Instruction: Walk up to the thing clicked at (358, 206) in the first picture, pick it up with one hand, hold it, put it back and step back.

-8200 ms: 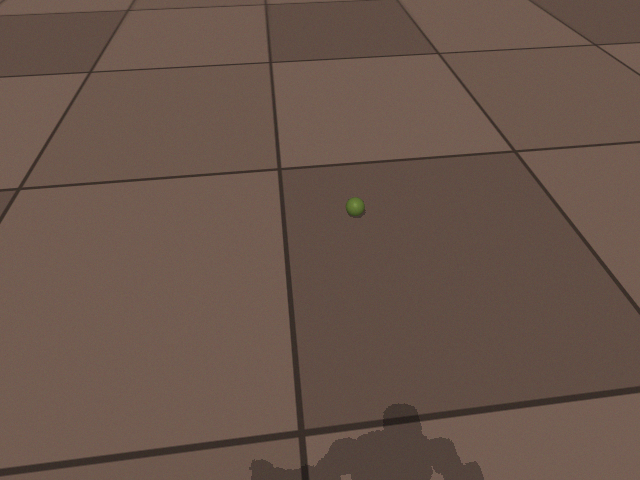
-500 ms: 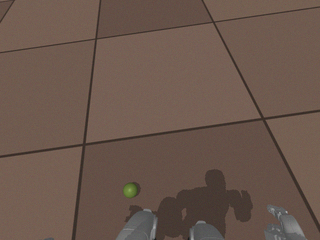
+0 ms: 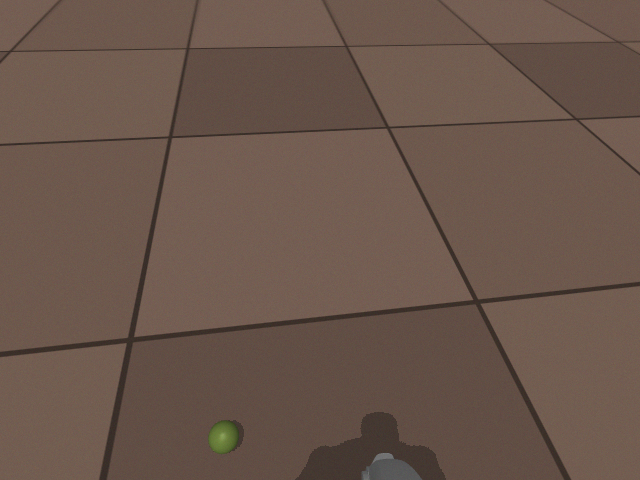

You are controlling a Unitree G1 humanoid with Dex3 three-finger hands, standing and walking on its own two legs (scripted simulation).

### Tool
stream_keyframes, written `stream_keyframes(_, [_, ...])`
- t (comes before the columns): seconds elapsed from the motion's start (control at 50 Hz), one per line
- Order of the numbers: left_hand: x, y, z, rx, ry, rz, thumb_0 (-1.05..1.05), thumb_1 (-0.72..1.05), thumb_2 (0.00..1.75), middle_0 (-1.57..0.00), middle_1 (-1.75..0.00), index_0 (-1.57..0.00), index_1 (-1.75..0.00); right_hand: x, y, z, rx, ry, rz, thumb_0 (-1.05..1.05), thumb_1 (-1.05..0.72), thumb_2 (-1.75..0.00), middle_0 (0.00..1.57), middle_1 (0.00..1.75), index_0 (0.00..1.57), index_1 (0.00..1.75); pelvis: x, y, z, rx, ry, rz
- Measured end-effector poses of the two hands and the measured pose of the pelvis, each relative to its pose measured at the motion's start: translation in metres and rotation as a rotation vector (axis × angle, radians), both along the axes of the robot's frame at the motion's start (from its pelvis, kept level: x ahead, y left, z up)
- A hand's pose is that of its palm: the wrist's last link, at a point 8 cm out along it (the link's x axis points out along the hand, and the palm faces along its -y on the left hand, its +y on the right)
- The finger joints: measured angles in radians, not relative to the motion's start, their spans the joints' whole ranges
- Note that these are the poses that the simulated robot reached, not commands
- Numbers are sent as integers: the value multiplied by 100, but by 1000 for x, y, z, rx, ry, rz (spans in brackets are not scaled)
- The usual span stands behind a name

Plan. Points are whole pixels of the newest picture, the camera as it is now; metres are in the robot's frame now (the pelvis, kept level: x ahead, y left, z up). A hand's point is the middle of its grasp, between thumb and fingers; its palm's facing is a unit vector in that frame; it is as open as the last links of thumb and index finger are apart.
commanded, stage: walk up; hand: left
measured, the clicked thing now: (223, 436) +0.41 +0.24 -0.73
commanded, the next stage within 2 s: none
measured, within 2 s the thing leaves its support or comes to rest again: neither
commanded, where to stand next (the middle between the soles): +0.05 +0.02 m, yaw -2 degrees
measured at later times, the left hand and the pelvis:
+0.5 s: hand out of the picture +0.08 +0.37 -0.18, palm faces +0.01 -0.87 -0.50, open 7.4 cm; pelvis -0.03 +0.06 -0.05, yaw +1 degrees
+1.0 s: hand out of the picture +0.03 +0.26 -0.16, palm faces -0.08 -0.91 -0.40, open 7.4 cm; pelvis -0.01 -0.02 -0.02, yaw -6 degrees
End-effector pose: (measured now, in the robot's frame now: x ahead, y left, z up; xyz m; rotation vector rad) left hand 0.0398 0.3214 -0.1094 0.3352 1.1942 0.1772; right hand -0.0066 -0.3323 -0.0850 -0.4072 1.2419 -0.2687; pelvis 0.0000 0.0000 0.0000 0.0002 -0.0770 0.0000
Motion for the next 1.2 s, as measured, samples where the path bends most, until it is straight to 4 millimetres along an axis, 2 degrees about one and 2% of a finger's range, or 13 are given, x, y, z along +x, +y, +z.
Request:
stream_keyframes(0.1, [16,0,-5,124,22,18,0,90,90,-21,-30,-20,-30,44,-8,-42,58,-26,-5,1,-90,-90,20,30,21,30,21,-11,-25,-8,15,-34])
stream_keyframes(0.16, [22,-1,-2,164,5,9,0,90,90,-21,-30,-20,-30,70,3,-62,96,-40,23,0,-91,-90,20,30,20,30,16,-7,-31,-45,10,-27])
stream_keyframes(0.24, [24,9,10,203,-47,15,0,90,89,-21,-30,-21,-30,91,25,-75,143,-30,84,0,-91,-90,20,30,20,30,8,4,-32,-36,11,2])
stream_keyframes(0.34, [18,45,10,250,-60,13,0,90,89,-21,-31,-21,-30,100,44,-80,144,-57,92,0,-91,-90,20,30,21,30,-2,26,-41,-21,16,10])
stream_keyframes(0.4, [20,71,-5,243,-65,11,0,90,89,-21,-31,-21,-30,90,55,-81,110,-72,70,0,-91,-90,20,30,21,30,-9,44,-52,-8,19,8])
stream_keyframes(0.46, [27,87,-24,208,-72,26,0,90,90,-21,-30,-20,-30,67,67,-77,58,-63,56,0,-91,-90,20,30,21,30,-20,58,-59,31,-2,-5])
stream_keyframes(0.58, [33,76,-42,81,-51,-9,0,90,90,-20,-30,-20,-30,20,68,-37,-50,-11,15,0,-90,-90,21,30,21,30,-35,56,-41,-11,31,-10])
stream_keyframes(0.76, [15,31,-54,-55,48,-100,0,91,90,-20,-30,-20,-30,-40,1,21,-219,-50,-76,0,-90,-90,21,30,21,30,-32,33,-29,-7,27,-100])
stream_keyframes(0.82, [19,13,-46,-49,40,-122,0,90,90,-20,-30,-20,-30,-53,-24,19,-209,-40,-88,0,-90,-90,21,30,21,30,-30,15,-29,-8,23,-114])
stream_keyframes(0.88, [19,-2,-37,-12,-5,-120,0,90,90,-21,-30,-20,-30,-56,-50,0,-183,-4,-84,0,-90,-90,20,30,21,30,-28,-5,-36,-29,8,-110])
stream_keyframes(0.94, [3,-10,-27,32,-23,-87,0,90,90,-21,-30,-20,-30,-43,-55,-20,-130,14,-104,1,-90,-90,20,30,21,30,-22,-18,-36,-26,2,-95])
stream_keyframes(1.08, [-30,-10,18,122,58,-14,0,90,89,-21,-30,-21,-30,33,-25,-39,64,-90,-23,1,-91,-90,20,30,20,30,2,-19,-14,-24,4,-102])
stream_keyframes(1.2, [-16,15,39,240,86,12,0,90,89,-21,-31,-21,-30,73,9,-65,155,-58,-1,0,-91,-90,20,30,21,30,18,-6,-16,-8,21,-75])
